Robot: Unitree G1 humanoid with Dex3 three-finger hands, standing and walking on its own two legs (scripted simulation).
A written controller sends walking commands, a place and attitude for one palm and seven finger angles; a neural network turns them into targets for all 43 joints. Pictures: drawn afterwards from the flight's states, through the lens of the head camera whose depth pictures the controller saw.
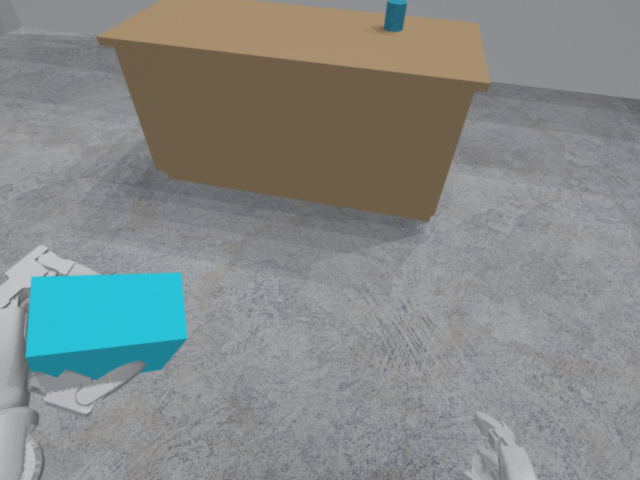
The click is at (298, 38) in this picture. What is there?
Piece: table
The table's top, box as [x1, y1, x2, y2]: [96, 0, 489, 91]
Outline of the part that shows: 96,37 99,44 482,91 487,91 489,85 489,79 478,23 405,16 403,29 398,32 391,32 383,28 385,14 251,0 160,0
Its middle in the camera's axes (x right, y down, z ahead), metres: -0.08 -0.82 +1.54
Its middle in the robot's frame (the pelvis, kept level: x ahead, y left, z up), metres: +1.69 +0.17 -0.07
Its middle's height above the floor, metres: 0.70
